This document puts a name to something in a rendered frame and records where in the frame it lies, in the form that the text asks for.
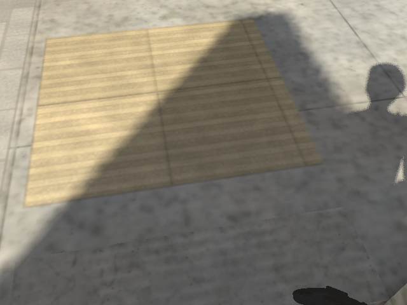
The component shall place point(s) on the robot right hand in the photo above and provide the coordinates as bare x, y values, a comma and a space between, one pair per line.
324, 296

